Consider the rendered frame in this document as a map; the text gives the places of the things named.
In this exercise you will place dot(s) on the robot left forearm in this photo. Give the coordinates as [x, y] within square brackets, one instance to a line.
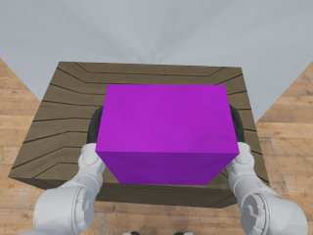
[90, 173]

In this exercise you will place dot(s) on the robot right forearm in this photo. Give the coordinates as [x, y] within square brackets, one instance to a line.
[243, 180]

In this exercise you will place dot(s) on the pedestal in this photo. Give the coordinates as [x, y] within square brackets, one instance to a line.
[49, 154]

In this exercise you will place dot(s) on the right robot upper arm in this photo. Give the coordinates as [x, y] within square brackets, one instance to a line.
[267, 215]

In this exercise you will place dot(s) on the left robot upper arm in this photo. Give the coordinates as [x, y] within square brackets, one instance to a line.
[63, 211]

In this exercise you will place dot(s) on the right robot hand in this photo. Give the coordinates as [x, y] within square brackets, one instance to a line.
[238, 125]

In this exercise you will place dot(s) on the left robot hand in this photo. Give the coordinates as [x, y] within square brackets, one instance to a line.
[94, 126]

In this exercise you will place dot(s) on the carton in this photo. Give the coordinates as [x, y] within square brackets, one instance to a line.
[169, 134]

